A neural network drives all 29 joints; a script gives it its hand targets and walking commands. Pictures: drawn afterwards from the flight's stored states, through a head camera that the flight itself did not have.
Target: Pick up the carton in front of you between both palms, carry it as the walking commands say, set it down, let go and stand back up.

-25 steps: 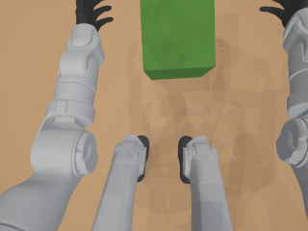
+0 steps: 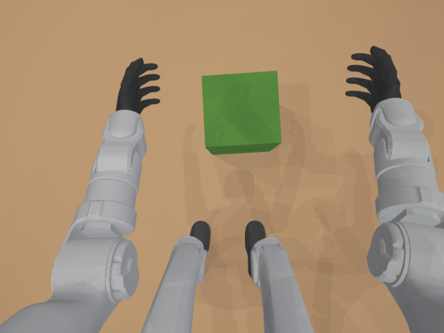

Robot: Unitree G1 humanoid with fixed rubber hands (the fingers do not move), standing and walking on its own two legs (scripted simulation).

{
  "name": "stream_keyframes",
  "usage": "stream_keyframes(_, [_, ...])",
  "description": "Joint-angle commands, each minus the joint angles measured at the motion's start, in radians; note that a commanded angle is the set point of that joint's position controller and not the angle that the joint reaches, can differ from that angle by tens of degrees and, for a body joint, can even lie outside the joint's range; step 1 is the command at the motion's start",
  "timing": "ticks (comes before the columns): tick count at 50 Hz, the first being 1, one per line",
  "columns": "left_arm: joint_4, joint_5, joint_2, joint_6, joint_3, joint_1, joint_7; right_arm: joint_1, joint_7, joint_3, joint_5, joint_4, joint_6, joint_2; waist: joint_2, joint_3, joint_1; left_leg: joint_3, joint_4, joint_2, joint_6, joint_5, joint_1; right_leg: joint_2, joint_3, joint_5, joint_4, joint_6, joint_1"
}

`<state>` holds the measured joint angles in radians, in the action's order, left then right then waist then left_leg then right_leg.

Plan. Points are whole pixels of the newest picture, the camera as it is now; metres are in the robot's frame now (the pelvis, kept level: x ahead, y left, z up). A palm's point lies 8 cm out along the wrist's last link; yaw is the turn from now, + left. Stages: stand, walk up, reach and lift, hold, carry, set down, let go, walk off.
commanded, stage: let go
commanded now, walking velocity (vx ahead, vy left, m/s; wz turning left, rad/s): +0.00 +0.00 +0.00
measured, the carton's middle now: (240, 118) +0.55 -0.02 -0.54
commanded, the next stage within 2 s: stand in 1.16 s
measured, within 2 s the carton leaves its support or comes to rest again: neither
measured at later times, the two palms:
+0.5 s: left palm (37, 218) +0.30 +0.24 +0.00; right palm (420, 217) +0.31 -0.22 -0.01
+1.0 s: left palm out of the picture +0.24 +0.25 +0.04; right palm out of the picture +0.23 -0.21 +0.04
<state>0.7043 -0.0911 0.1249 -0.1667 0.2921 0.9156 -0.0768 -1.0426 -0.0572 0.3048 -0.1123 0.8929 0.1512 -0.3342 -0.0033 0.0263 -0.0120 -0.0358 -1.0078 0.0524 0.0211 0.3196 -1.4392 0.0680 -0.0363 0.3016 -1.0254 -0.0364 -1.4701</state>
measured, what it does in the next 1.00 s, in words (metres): rises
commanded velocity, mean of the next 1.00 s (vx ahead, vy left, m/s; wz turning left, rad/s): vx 0.00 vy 0.00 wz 0.00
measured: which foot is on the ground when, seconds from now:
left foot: down 0.00-1.00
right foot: down 0.00-1.00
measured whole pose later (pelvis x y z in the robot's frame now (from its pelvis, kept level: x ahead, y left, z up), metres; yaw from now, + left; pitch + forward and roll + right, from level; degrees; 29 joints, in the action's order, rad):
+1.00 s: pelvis +0.07 +0.02 +0.11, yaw -1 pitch -5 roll +0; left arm 0.42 -0.01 0.21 -0.14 0.04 -0.21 0.07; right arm 0.22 -0.08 0.04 -0.01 0.43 0.14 -0.21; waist 0.00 -0.11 0.00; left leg -0.05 -0.46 0.05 -0.03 0.29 -0.07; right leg 0.04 -0.05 0.27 -0.45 -0.01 -0.08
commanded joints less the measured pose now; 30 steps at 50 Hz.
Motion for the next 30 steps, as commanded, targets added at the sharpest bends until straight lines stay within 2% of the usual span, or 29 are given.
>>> stream_keyframes(1, [-0.154, -0.017, 0.112, 0.038, -0.026, -0.029, 0.024, -0.003, 0.017, -0.002, 0.003, -0.193, -0.033, -0.09, 0.067, 1.032, 0.003, 0.059, 0.106, 0.023, 0.012, -0.302, 0.386, -0.03, -0.043, -0.582, 0.09, 0.053, 0.949])
stream_keyframes(6, [-0.215, 0.018, 0.125, 0.076, -0.078, -0.204, 0.058, 0.186, 0.015, -0.046, 0.056, -0.295, -0.075, -0.056, 0.055, 0.908, 0.001, 0.03, 0.19, 0.004, 0.003, -0.339, 0.514, -0.042, -0.046, -0.568, 0.179, 0.046, 0.97])
stream_keyframes(13, [-0.189, 0.061, 0.105, 0.13, -0.122, -0.509, 0.094, 0.513, 0.003, -0.088, 0.084, -0.307, -0.125, -0.008, 0.046, 0.746, 0.003, 0.0, 0.282, -0.016, 0.003, -0.39, 0.692, -0.049, -0.041, -0.548, 0.274, 0.044, 1.012])
stream_keyframes(24, [-0.289, 0.088, 0.129, 0.181, -0.191, -0.881, 0.111, 0.937, 0.007, -0.151, 0.102, -0.407, -0.18, 0.018, 0.001, 0.427, -0.001, -0.014, 0.443, -0.03, 0.005, -0.379, 1.042, -0.046, -0.017, -0.373, 0.452, 0.04, 1.12])
stream_keyframes(30, [-0.337, 0.103, 0.154, 0.182, -0.221, -1.055, 0.123, 1.128, 0.009, -0.193, 0.112, -0.472, -0.178, 0.027, 0.007, 0.251, 0.003, -0.013, 0.552, -0.034, 0.003, -0.384, 1.199, -0.041, -0.002, -0.354, 0.559, 0.043, 1.273])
